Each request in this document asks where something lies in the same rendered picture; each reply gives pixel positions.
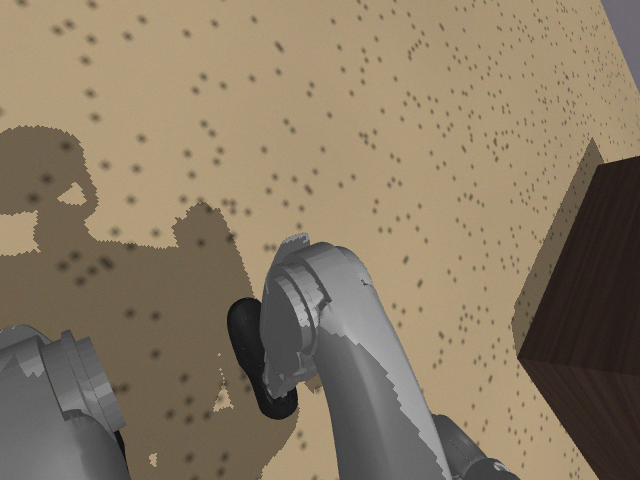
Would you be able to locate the right robot arm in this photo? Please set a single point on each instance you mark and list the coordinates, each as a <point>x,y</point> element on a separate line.
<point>489,469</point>

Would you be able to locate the right robot foot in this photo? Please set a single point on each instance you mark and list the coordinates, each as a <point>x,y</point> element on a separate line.
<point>243,323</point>

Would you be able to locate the right robot hand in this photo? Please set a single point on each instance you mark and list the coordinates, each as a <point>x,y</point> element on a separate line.
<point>460,450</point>

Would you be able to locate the left robot foot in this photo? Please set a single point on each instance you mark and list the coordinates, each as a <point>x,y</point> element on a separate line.
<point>121,444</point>

